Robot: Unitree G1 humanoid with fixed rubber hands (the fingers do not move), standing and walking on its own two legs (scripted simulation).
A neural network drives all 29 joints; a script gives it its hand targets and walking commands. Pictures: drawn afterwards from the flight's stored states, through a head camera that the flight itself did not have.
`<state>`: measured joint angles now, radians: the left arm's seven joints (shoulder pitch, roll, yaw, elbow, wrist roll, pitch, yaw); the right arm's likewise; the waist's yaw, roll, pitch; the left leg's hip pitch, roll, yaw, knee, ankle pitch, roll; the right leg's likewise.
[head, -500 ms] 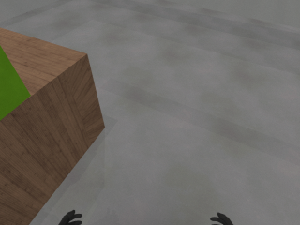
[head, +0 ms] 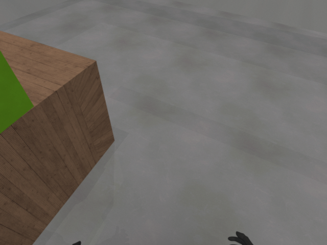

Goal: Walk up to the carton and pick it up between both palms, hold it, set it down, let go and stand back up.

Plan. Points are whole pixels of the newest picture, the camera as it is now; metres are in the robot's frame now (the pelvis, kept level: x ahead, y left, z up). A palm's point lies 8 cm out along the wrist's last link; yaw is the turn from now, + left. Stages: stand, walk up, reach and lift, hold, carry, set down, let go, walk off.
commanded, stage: stand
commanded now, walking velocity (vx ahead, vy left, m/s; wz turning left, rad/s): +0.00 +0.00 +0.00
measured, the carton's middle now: out of the picture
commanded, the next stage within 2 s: walk up in 0.70 s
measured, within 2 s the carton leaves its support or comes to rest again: neither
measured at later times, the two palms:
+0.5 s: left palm out of the picture +0.08 +0.24 -0.11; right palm out of the picture +0.08 -0.23 -0.12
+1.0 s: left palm out of the picture +0.04 +0.25 -0.12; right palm out of the picture +0.02 -0.24 -0.12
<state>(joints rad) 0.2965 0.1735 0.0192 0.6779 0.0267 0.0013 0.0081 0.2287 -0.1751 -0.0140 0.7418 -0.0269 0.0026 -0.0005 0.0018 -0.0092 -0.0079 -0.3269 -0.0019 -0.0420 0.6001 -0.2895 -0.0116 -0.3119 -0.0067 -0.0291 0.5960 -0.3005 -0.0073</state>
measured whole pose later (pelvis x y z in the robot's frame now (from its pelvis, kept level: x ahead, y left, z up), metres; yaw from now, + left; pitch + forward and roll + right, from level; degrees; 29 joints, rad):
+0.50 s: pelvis +0.01 +0.00 +0.00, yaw +0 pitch +0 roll +0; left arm 0.30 0.19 0.04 0.77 0.02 0.00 0.02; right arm 0.24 -0.17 -0.03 0.86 -0.02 0.00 -0.01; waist 0.00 -0.01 0.01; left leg -0.27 0.00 -0.04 0.55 -0.27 -0.01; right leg -0.26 -0.01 -0.02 0.55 -0.29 -0.01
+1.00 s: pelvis +0.00 +0.00 +0.01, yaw +5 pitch -2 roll -1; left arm 0.31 0.20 0.05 0.87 0.04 -0.03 0.04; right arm 0.35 -0.18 -0.07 0.97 -0.02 0.01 0.00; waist -0.02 0.01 0.03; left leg -0.33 0.01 -0.05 0.71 -0.39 0.00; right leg -0.17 -0.02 -0.11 0.47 -0.27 -0.03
